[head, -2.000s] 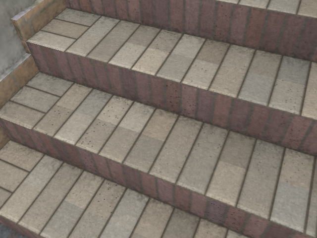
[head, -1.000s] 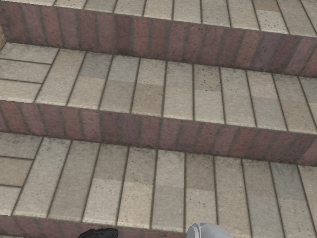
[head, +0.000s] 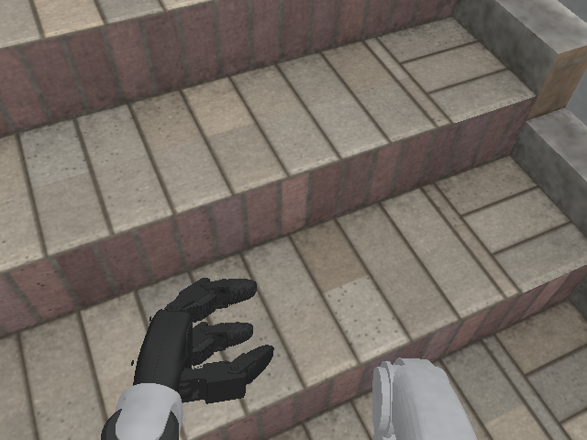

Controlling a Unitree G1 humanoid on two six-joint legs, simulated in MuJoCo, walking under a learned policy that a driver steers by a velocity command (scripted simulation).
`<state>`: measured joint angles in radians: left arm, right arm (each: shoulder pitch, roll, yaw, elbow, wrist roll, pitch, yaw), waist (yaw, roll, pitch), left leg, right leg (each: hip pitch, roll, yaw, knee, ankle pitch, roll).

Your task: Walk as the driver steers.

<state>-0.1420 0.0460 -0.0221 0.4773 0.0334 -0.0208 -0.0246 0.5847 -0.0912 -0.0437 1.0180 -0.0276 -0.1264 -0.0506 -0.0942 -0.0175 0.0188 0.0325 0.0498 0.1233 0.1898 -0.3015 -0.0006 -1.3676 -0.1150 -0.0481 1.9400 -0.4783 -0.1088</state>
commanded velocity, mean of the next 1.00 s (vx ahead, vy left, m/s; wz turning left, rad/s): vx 0.50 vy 0.00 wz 0.51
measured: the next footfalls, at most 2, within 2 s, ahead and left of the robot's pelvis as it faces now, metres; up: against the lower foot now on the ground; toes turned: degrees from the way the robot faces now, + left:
right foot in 0.10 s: +0.29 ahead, -0.14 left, +0.17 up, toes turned -5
left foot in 0.64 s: +0.51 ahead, +0.11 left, +0.34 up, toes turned +22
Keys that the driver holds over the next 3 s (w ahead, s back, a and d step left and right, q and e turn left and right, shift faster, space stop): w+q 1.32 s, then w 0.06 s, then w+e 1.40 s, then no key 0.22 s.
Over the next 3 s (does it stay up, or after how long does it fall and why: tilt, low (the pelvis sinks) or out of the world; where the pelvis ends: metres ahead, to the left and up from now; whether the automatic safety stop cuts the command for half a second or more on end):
stays up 1.49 0.74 0.84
